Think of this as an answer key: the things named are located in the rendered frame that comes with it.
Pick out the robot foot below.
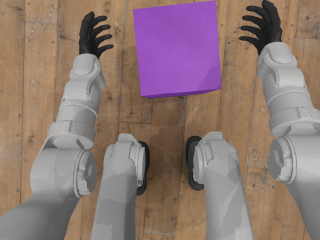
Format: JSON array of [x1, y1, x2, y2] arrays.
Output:
[[136, 141, 150, 196], [185, 136, 204, 191]]

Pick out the robot left upper arm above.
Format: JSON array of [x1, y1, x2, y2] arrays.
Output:
[[0, 148, 98, 240]]

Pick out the robot right hand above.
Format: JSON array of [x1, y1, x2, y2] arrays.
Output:
[[239, 0, 283, 56]]

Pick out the right robot forearm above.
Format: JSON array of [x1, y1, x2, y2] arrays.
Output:
[[256, 41, 320, 138]]

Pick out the left robot foot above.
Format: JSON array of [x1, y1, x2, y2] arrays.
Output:
[[136, 141, 150, 196]]

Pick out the robot left hand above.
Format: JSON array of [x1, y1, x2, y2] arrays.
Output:
[[78, 11, 114, 59]]

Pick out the carton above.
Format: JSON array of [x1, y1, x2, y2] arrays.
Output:
[[133, 0, 222, 99]]

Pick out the left robot forearm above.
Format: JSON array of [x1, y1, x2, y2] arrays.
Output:
[[30, 53, 106, 190]]

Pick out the robot right upper arm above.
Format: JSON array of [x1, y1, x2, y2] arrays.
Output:
[[267, 135, 320, 240]]

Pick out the right robot foot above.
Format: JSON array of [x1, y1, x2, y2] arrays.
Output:
[[185, 136, 204, 191]]

